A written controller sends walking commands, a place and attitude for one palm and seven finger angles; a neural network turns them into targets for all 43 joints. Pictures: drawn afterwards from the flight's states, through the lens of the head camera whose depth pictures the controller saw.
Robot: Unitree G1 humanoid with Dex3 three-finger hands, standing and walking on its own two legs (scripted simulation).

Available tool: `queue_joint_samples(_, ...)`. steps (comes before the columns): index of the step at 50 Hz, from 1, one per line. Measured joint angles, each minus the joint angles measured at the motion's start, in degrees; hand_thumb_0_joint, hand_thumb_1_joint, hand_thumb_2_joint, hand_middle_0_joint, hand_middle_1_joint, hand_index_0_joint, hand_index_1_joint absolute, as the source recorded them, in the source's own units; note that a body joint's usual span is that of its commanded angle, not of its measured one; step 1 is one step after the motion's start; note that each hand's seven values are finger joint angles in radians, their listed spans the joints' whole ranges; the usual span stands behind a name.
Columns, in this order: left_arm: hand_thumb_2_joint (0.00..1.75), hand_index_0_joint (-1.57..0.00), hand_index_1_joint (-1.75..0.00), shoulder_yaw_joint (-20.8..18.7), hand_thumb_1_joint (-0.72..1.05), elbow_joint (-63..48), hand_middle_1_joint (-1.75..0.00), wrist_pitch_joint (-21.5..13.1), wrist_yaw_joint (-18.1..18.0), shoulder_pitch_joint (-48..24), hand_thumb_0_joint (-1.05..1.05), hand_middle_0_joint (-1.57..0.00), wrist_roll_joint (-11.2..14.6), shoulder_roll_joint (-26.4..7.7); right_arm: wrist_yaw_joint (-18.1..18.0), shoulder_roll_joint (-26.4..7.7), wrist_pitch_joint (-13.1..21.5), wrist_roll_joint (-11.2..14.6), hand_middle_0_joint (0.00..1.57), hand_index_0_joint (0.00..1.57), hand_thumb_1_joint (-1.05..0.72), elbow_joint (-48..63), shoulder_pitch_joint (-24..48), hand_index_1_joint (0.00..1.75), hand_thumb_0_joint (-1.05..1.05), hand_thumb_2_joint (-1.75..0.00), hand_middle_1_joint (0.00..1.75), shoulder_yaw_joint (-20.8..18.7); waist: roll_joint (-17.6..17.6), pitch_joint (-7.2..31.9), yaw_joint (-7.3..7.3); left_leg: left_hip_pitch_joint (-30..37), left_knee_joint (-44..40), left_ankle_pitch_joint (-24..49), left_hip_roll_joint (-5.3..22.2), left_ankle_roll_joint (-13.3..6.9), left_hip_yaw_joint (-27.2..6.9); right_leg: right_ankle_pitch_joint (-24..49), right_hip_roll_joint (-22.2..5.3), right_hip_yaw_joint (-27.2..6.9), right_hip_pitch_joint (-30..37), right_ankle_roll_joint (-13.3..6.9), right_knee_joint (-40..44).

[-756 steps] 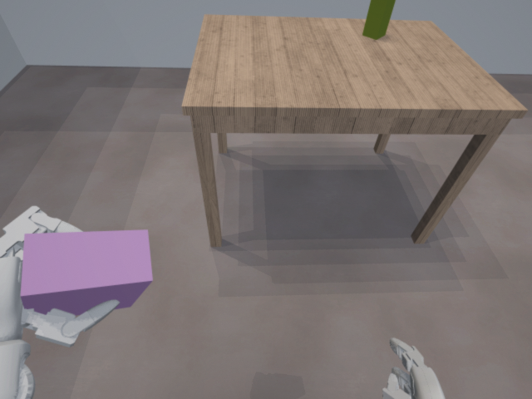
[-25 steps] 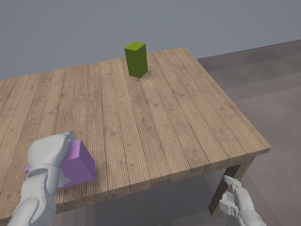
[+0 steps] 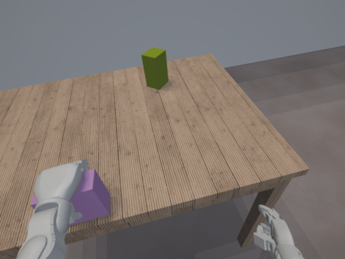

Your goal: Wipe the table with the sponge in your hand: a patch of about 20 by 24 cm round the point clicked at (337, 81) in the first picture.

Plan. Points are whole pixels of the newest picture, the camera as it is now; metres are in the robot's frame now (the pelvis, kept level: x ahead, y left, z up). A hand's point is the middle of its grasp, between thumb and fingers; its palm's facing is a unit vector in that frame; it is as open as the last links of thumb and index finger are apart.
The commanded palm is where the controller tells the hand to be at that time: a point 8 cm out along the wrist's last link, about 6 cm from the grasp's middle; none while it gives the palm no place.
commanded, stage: lower the sponge onto the table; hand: left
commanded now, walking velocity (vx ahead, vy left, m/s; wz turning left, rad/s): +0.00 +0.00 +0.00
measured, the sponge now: (78, 203) +0.21 +0.28 +0.01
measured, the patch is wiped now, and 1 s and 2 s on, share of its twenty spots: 0.00 0.20 0.50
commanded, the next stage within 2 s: wipe forward along the first lane in 0.32 s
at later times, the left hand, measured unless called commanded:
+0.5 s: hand (72, 194) +0.22 +0.29 +0.04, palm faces -0.04 -0.08 -1.00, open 10.1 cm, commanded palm +0.21 +0.28 +0.09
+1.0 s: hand (76, 172) +0.28 +0.31 +0.04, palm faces -0.08 -0.03 -1.00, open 10.1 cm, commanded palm +0.27 +0.30 +0.07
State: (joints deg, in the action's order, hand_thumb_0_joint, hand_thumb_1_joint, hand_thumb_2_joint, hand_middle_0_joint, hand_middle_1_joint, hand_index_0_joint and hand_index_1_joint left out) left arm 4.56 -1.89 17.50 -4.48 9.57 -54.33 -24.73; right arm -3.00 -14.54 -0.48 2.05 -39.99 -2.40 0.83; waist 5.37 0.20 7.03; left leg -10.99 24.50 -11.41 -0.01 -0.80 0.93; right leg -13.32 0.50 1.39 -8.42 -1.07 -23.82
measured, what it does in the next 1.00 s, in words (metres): stands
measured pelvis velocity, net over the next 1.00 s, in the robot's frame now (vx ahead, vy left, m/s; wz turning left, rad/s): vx -0.01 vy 0.00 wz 0.02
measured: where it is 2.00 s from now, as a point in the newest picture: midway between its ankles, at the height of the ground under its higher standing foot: outside the picture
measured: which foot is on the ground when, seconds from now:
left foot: down 0.00-1.00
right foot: down 0.00-1.00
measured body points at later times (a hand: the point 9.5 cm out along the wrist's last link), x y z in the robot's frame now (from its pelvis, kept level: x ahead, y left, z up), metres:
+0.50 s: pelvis +0.00 +0.00 +0.00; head -0.01 -0.04 +0.45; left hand +0.22 +0.29 +0.09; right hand +0.23 -0.22 -0.09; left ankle +0.02 +0.11 -0.74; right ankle +0.00 -0.11 -0.74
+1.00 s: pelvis -0.01 +0.00 -0.01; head +0.00 -0.03 +0.44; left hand +0.28 +0.30 +0.09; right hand +0.19 -0.24 -0.12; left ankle +0.02 +0.11 -0.74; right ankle +0.00 -0.11 -0.74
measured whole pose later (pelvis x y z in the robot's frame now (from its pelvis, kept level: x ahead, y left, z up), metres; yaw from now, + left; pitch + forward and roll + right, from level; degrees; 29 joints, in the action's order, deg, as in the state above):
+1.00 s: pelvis -0.01 +0.00 -0.01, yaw +1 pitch +3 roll +0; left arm 2.9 20.2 14.2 -6.2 -8.2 -56.6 -25.5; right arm -3.8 -15.9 -1.9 4.0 -41.3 -7.2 -0.3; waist 4.9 3.4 4.9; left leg -19.9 29.9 -12.8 0.0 -0.7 -0.2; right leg -15.1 0.5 2.4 -16.9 -1.2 -29.1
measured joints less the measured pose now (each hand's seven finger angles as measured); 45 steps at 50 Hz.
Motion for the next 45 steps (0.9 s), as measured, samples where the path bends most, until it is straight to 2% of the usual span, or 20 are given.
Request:
queue_joint_samples(25,1.02,-0.74,-1.34,-0.93,-0.49,5.04,-1.35,-1.93,-2.26,-1.59,-0.01,-0.72,-0.76,0.49,-0.42,-0.51,0.49,0.55,0.20,0.20,-0.90,-0.67,-0.85,0.30,0.02,-0.90,0.30,-0.94,-0.09,1.12,-0.41,-2.23,1.74,-0.40,0.29,0.16,-0.14,-0.37,0.29,0.06,-2.19,-0.16,-1.67)
queue_joint_samples(31,1.02,-0.74,-1.34,-0.52,-0.49,9.42,-1.35,-1.62,-2.34,-6.58,-0.01,-0.72,-1.31,0.14,-1.06,-0.52,0.24,1.01,0.20,0.20,-0.90,-1.58,-0.90,0.30,0.02,-0.90,0.30,-0.65,-0.33,1.29,-0.30,-3.42,2.30,-0.30,0.08,0.17,-0.70,-0.57,0.10,0.62,-3.23,-0.19,-2.37)
queue_joint_samples(38,1.02,-0.74,-1.34,-0.53,-0.49,15.68,-1.34,-1.27,-1.37,-12.68,-0.01,-0.72,-1.73,-0.33,-1.21,-0.39,-0.17,1.57,0.20,0.20,-0.90,-1.44,-1.54,0.30,0.02,-0.90,0.30,-0.31,-0.39,1.97,-1.16,-5.44,3.19,-0.40,-0.02,0.17,-1.04,-0.82,0.00,0.97,-5.14,-0.20,-3.31)
queue_joint_samples(45,1.02,-0.74,-1.34,-1.31,-0.49,20.23,-1.34,-2.65,-1.15,-16.45,0.00,-0.72,-2.35,-0.78,-0.88,-0.78,-0.90,1.74,0.21,0.20,-0.90,-1.20,-3.41,0.30,0.02,-0.90,0.30,-0.67,-0.51,2.87,-1.88,-7.71,4.53,-0.96,0.01,0.16,-1.09,-1.33,0.03,1.00,-7.35,-0.21,-4.53)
